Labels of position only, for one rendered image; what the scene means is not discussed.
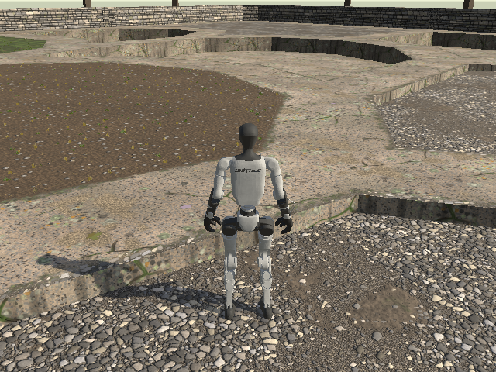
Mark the left robot shin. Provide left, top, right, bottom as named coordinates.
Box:
left=224, top=257, right=236, bottom=309

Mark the right robot upper arm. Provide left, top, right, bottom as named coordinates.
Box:
left=264, top=157, right=285, bottom=200

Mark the robot left forearm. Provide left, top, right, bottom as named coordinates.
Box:
left=205, top=188, right=220, bottom=219

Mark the left robot thigh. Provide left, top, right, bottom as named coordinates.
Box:
left=222, top=216, right=237, bottom=270

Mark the left robot hand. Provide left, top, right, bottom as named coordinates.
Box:
left=204, top=215, right=222, bottom=233

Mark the robot right forearm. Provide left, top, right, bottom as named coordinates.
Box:
left=277, top=188, right=291, bottom=219

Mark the left robot upper arm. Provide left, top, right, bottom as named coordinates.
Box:
left=212, top=157, right=232, bottom=200

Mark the right robot hand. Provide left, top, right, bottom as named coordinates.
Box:
left=275, top=217, right=293, bottom=234

